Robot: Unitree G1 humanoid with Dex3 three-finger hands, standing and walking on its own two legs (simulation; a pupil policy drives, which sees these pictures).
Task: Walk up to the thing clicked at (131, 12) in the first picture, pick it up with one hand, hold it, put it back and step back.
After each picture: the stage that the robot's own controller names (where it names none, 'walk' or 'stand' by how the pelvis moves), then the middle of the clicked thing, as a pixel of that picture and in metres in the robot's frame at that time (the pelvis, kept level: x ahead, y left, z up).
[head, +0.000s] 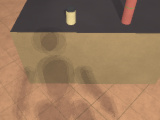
stand; (129, 6) +1.05 -0.35 -0.04
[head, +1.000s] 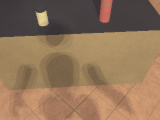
rise first; (106, 2) +0.98 -0.12 -0.01
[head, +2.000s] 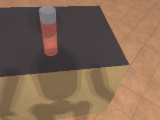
rise first; (49, 33) +0.65 +0.17 -0.01
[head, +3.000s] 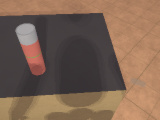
stand; (32, 52) +0.52 +0.23 -0.01
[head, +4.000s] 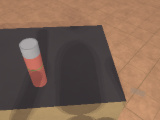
stand; (35, 65) +0.50 +0.21 -0.04
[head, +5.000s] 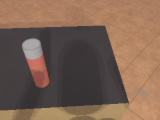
stand; (37, 65) +0.50 +0.21 -0.04
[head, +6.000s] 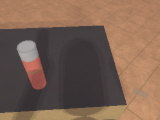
stand; (33, 67) +0.49 +0.22 -0.04
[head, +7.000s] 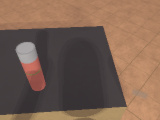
stand; (32, 69) +0.48 +0.22 -0.04
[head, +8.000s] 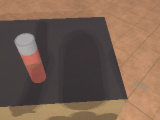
rise first; (32, 61) +0.49 +0.23 -0.04
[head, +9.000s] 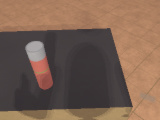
go down; (41, 67) +0.49 +0.22 -0.04
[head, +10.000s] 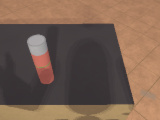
go down; (42, 62) +0.50 +0.20 -0.03
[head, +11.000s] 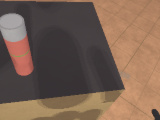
go down; (19, 49) +0.48 +0.20 +0.02
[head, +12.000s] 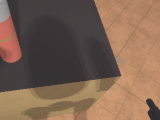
close in; (3, 32) +0.50 +0.21 +0.05
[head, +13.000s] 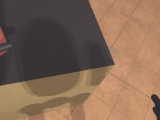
close; out of the picture +0.52 +0.22 +0.08
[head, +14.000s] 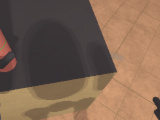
lift; out of the picture +0.46 +0.21 +0.07
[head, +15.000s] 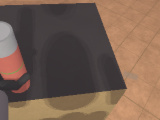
lift; (10, 63) +0.38 +0.20 +0.10
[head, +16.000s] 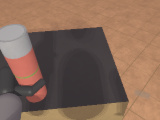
hold; (26, 69) +0.33 +0.17 +0.16
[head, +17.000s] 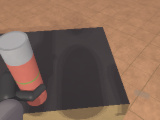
hold; (27, 74) +0.32 +0.17 +0.14
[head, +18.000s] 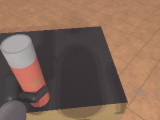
hold; (30, 76) +0.33 +0.16 +0.13
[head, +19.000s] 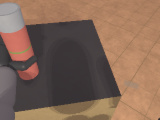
crouch; (19, 46) +0.43 +0.18 +0.14
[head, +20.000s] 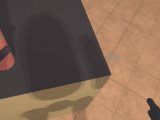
lower; out of the picture +0.49 +0.22 +0.06
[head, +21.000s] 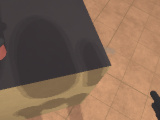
lower; out of the picture +0.51 +0.21 +0.07
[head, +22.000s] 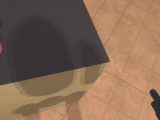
lower; out of the picture +0.52 +0.22 +0.08
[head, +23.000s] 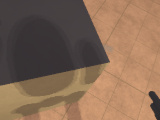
lower; out of the picture +0.52 +0.22 +0.08
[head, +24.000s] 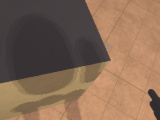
rest; out of the picture +0.53 +0.22 +0.08
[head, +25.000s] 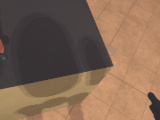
withdraw; out of the picture +0.51 +0.22 +0.07
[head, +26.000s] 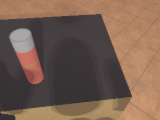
sink last; (29, 59) +0.48 +0.21 +0.01
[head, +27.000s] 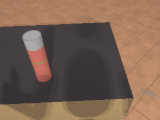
stand; (38, 58) +0.51 +0.22 +0.01
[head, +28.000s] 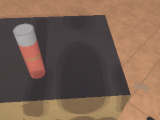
stand; (31, 54) +0.51 +0.22 +0.02
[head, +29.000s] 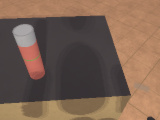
stand; (31, 54) +0.50 +0.22 +0.02
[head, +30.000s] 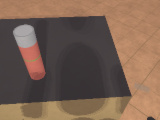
stand; (31, 55) +0.50 +0.22 +0.02
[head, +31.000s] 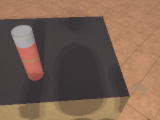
stand; (29, 55) +0.50 +0.22 +0.02
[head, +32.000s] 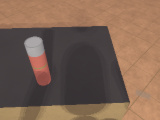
stand; (39, 63) +0.51 +0.21 -0.03
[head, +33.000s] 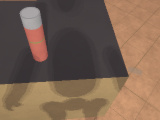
walk; (36, 37) +0.57 +0.19 -0.01
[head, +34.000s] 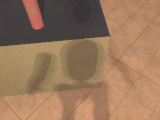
walk; (32, 7) +0.81 +0.28 -0.01
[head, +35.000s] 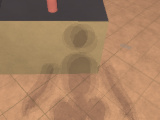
stand; out of the picture +1.11 +0.20 -0.02
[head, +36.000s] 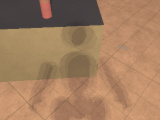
stand; out of the picture +1.07 +0.25 -0.04
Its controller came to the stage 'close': yes
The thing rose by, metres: 0.21
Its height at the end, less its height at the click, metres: +0.00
